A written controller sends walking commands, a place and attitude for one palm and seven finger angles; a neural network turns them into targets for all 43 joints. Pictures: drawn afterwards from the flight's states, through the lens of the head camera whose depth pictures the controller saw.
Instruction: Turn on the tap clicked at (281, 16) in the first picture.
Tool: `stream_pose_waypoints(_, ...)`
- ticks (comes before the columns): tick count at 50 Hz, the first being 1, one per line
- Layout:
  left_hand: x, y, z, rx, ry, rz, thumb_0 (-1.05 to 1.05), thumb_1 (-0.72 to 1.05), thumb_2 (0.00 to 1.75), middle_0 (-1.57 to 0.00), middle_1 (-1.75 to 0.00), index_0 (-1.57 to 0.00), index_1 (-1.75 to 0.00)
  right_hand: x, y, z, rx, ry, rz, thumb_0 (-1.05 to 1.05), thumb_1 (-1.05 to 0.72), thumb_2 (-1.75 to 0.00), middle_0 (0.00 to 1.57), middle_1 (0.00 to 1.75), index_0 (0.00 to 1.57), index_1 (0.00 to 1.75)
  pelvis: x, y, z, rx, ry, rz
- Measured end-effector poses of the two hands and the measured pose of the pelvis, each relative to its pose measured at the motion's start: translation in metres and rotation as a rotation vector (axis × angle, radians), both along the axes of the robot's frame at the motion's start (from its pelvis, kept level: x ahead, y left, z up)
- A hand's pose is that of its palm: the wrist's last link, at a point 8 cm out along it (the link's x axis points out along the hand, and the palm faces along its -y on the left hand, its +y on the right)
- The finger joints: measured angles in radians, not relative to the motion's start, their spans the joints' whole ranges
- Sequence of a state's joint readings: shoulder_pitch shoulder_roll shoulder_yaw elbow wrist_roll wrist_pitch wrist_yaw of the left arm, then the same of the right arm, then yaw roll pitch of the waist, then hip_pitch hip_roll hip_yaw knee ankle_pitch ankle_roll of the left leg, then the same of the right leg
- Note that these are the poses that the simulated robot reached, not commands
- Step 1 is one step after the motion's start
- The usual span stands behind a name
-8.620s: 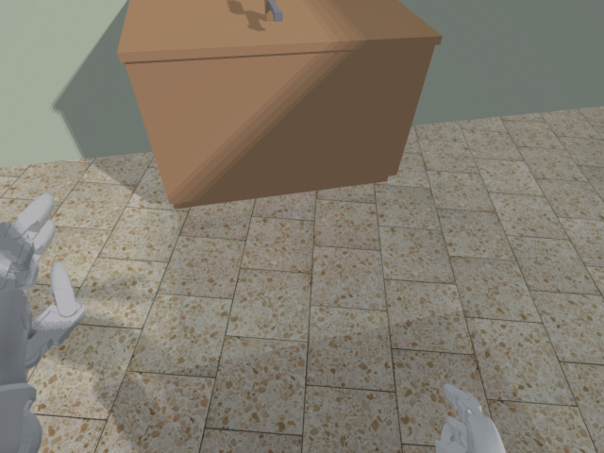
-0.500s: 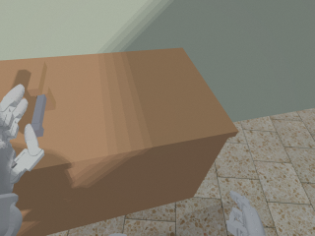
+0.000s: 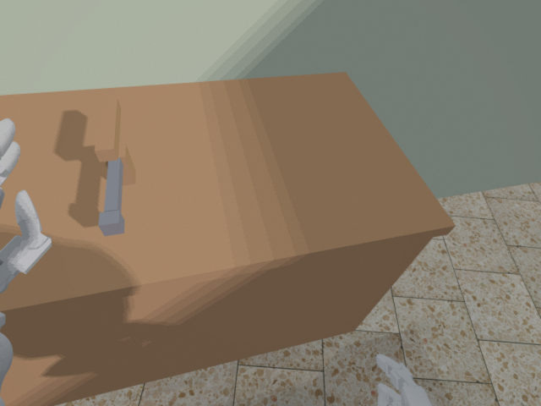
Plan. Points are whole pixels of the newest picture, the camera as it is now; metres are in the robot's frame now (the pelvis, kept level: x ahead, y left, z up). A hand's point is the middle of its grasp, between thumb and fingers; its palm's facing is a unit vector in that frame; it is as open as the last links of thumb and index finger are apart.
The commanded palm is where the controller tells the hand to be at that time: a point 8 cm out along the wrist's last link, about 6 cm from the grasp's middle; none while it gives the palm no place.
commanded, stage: come to a stop and stand still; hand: left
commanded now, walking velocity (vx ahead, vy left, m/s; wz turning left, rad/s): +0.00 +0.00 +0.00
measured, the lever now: (112, 223) +0.33 +0.29 +0.05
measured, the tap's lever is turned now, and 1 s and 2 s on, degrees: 0 0 0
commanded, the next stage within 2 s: look again from close up in 0.82 s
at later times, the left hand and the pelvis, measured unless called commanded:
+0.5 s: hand (103, 228) +0.25 +0.22 +0.17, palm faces +0.38 -0.85 -0.36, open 7.4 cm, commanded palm +0.19 +0.26 +0.18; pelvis +0.03 -0.02 +0.00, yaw +0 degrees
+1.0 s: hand (121, 234) +0.25 +0.21 +0.16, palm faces +0.37 -0.85 -0.36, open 7.4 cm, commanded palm +0.20 +0.24 +0.18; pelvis +0.04 -0.04 +0.01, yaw +0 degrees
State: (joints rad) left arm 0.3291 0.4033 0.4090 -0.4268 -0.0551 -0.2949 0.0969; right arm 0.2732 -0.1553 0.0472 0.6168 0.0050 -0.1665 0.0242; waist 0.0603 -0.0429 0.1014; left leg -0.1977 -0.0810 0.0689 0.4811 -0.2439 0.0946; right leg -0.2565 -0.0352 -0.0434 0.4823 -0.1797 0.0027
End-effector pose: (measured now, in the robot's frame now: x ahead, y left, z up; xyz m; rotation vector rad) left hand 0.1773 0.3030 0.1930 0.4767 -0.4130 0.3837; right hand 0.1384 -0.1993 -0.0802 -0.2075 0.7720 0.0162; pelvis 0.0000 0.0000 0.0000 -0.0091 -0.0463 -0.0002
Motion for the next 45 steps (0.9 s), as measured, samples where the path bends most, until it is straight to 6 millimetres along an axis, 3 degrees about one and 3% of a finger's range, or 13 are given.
stream_pose_waypoints(4,0.005,-0.009,0.001,-0.034,-0.020,-0.018,0.01,0.90,0.90,-0.20,-0.31,-0.21,-0.30,0.023,-0.003,0.006,0.000,-0.053,0.004,0.02,-0.90,-0.90,0.20,0.30,0.21,0.30,0.009,0.003,0.001,-0.003,0.006,-0.005)
stream_pose_waypoints(9,0.020,-0.016,-0.018,-0.074,0.069,-0.031,0.01,0.90,0.90,-0.20,-0.31,-0.21,-0.30,0.049,-0.012,0.017,-0.011,-0.109,-0.015,0.01,-0.91,-0.90,0.20,0.30,0.21,0.30,0.017,-0.001,0.002,-0.007,0.013,-0.007)
stream_pose_waypoints(13,0.029,-0.019,-0.027,-0.092,0.116,-0.029,0.01,0.89,0.90,-0.20,-0.31,-0.21,-0.30,0.062,-0.021,0.026,-0.035,-0.130,-0.020,0.01,-0.91,-0.90,0.20,0.30,0.21,0.30,0.021,-0.008,0.003,-0.009,0.018,-0.004)
stream_pose_waypoints(17,0.031,-0.028,-0.021,-0.083,0.101,-0.041,0.02,0.89,0.90,-0.21,-0.31,-0.21,-0.30,0.069,-0.030,0.030,-0.059,-0.131,-0.015,0.01,-0.91,-0.90,0.20,0.30,0.21,0.30,0.025,-0.014,0.003,-0.011,0.024,-0.002)
stream_pose_waypoints(23,0.030,-0.039,-0.007,-0.047,0.075,-0.050,0.01,0.89,0.90,-0.21,-0.31,-0.21,-0.30,0.072,-0.040,0.027,-0.064,-0.113,-0.024,0.01,-0.91,-0.90,0.20,0.30,0.21,0.30,0.031,-0.021,0.005,-0.013,0.031,-0.001)
stream_pose_waypoints(34,0.036,-0.048,-0.024,-0.096,0.172,-0.008,0.01,0.89,0.90,-0.20,-0.31,-0.21,-0.30,0.062,-0.051,0.016,-0.045,-0.064,-0.053,0.01,-0.91,-0.90,0.20,0.30,0.21,0.30,0.035,-0.032,0.006,-0.008,0.032,-0.003)
stream_pose_waypoints(45,0.035,-0.056,-0.015,-0.067,0.156,-0.021,0.01,0.89,0.90,-0.21,-0.31,-0.22,-0.30,0.061,-0.062,0.018,-0.055,-0.065,-0.065,0.01,-0.91,-0.90,0.20,0.30,0.21,0.30,0.036,-0.039,0.007,-0.008,0.035,-0.002)
